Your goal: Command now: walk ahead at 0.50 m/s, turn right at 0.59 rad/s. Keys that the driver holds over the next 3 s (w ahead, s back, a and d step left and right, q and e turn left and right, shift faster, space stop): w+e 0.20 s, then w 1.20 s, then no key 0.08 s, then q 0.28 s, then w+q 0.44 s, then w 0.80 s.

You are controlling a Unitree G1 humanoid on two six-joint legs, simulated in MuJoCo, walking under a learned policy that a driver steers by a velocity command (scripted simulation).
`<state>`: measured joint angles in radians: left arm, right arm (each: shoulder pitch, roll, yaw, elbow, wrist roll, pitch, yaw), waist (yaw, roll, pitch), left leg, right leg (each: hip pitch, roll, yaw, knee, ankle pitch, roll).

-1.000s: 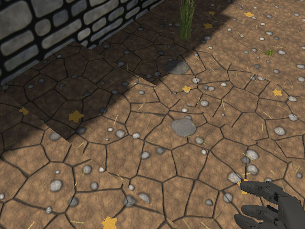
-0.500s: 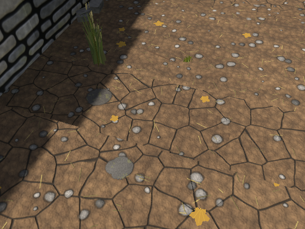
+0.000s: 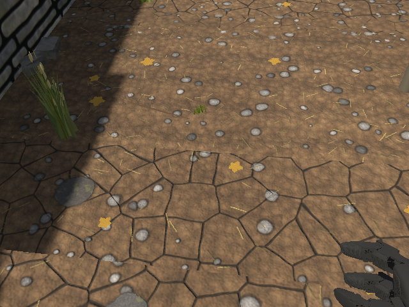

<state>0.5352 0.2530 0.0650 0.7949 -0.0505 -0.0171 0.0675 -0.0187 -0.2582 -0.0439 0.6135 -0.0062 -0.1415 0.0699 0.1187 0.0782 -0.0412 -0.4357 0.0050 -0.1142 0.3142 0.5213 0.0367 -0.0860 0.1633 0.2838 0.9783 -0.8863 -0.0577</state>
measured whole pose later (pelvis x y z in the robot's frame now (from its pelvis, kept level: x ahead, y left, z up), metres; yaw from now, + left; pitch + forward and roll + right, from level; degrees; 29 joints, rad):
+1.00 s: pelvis +0.49 -0.01 -0.09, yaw -12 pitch +2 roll -2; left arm 0.40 0.25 0.08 0.84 0.00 -0.06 -0.01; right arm 0.13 -0.27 -0.06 0.82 0.00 -0.07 0.03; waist 0.05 0.03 -0.04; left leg -0.55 0.07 -0.02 0.86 -0.08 0.04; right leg -0.12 0.06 0.00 0.46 -0.37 -0.03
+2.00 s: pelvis +0.92 -0.14 -0.25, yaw +1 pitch +3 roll -2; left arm 0.24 0.28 0.09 0.87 0.01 -0.04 0.02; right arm 0.10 -0.25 -0.09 0.68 0.02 0.02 0.01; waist 0.05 0.02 -0.02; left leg -0.59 0.08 -0.05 0.80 -0.15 0.00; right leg -0.13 0.00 -0.23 0.33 -0.25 -0.04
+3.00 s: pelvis +1.40 -0.01 -0.25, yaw +15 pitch +2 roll -1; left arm 0.33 0.26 0.04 0.90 -0.01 -0.08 -0.02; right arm 0.10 -0.27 -0.05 0.73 0.01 -0.07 0.00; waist 0.08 0.04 0.03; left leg -0.66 0.12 -0.06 0.68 0.01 -0.02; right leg -0.05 0.07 -0.02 0.22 -0.19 -0.06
